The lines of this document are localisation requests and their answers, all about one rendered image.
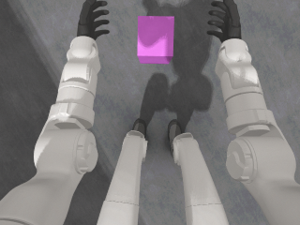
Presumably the carton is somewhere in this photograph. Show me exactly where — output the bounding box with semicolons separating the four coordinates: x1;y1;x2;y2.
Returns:
137;16;174;65

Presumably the left robot upper arm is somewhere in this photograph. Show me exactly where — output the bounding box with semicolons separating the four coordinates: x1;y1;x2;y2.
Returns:
0;128;98;225

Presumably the robot left thigh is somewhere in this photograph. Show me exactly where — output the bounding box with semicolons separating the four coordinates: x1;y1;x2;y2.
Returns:
97;135;148;225

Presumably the right robot upper arm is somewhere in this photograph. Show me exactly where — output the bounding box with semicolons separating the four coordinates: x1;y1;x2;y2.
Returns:
225;136;300;225

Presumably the robot right shin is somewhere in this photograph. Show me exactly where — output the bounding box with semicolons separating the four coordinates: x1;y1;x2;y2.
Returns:
173;133;199;146

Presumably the left robot hand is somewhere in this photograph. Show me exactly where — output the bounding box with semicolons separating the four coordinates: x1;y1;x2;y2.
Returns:
77;0;110;40

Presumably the right robot hand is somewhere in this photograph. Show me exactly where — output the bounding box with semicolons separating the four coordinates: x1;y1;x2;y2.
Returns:
206;0;242;43

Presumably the robot right forearm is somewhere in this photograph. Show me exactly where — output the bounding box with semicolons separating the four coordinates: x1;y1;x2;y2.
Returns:
215;38;296;170

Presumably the robot left forearm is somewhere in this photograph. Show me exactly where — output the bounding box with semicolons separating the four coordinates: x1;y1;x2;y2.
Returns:
34;36;101;166

